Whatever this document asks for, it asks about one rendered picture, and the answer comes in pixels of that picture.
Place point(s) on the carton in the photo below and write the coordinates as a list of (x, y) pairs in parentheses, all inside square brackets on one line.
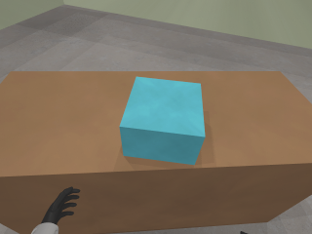
[(164, 121)]

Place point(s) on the robot left hand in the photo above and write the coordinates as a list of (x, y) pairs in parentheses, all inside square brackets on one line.
[(55, 211)]

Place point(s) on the pedestal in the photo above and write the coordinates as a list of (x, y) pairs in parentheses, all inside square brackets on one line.
[(61, 129)]

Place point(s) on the robot left forearm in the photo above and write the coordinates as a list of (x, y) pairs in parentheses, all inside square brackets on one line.
[(46, 228)]

